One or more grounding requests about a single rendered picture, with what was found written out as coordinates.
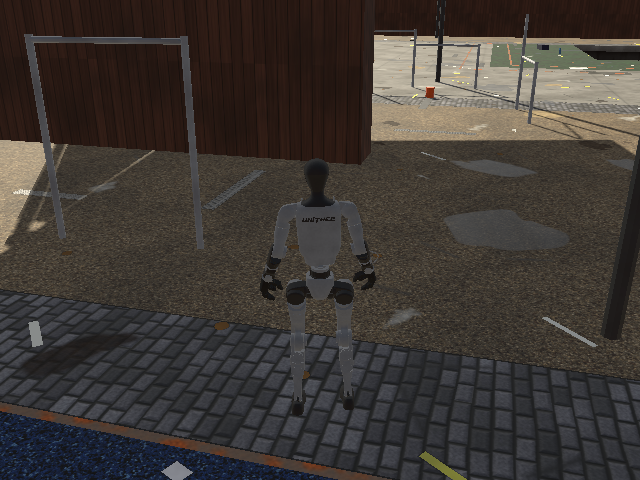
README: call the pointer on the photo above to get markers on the robot left shin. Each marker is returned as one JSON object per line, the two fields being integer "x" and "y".
{"x": 297, "y": 362}

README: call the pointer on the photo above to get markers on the left robot thigh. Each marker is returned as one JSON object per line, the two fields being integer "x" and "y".
{"x": 296, "y": 301}

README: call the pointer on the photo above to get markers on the robot right upper arm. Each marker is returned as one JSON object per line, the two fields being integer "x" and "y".
{"x": 349, "y": 210}

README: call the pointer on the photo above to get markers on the robot left forearm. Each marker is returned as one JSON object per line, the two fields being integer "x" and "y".
{"x": 270, "y": 267}

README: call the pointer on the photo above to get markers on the robot left hand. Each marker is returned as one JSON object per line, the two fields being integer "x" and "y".
{"x": 264, "y": 286}

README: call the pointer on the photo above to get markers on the robot left upper arm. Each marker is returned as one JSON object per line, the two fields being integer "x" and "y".
{"x": 286, "y": 213}

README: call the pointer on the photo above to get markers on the robot right hand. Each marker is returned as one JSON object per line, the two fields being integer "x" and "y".
{"x": 361, "y": 276}

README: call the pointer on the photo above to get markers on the robot right forearm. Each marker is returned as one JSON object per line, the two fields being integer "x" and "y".
{"x": 365, "y": 261}

